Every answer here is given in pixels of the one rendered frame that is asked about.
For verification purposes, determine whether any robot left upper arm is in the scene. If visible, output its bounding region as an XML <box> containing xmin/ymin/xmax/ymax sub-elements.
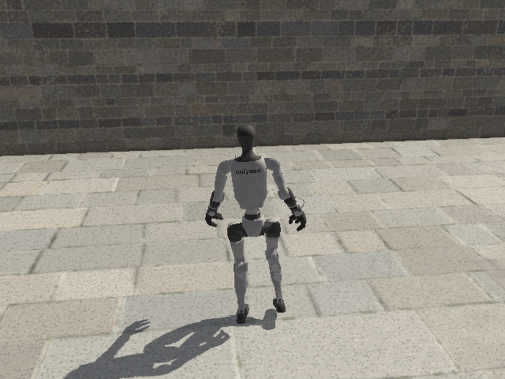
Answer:
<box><xmin>212</xmin><ymin>159</ymin><xmax>232</xmax><ymax>202</ymax></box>

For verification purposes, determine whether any robot left hand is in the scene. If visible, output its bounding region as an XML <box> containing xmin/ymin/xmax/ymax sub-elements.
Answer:
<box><xmin>205</xmin><ymin>213</ymin><xmax>223</xmax><ymax>227</ymax></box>

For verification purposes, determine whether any robot right forearm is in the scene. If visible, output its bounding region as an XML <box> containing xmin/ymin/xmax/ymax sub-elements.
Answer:
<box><xmin>284</xmin><ymin>187</ymin><xmax>302</xmax><ymax>216</ymax></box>

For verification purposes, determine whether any robot right foot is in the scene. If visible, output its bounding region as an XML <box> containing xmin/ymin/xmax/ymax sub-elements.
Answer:
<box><xmin>273</xmin><ymin>298</ymin><xmax>286</xmax><ymax>313</ymax></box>

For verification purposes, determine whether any robot right shin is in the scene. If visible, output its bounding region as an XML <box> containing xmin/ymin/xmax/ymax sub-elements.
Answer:
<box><xmin>268</xmin><ymin>249</ymin><xmax>283</xmax><ymax>303</ymax></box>

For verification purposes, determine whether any robot right upper arm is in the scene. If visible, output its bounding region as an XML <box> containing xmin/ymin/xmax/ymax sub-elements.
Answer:
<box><xmin>264</xmin><ymin>157</ymin><xmax>291</xmax><ymax>200</ymax></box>

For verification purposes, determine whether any robot left forearm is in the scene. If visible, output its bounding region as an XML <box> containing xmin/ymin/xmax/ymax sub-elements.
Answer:
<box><xmin>207</xmin><ymin>191</ymin><xmax>221</xmax><ymax>216</ymax></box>

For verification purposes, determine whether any robot right hand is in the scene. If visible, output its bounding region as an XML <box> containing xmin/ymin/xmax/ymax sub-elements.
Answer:
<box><xmin>289</xmin><ymin>211</ymin><xmax>307</xmax><ymax>231</ymax></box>

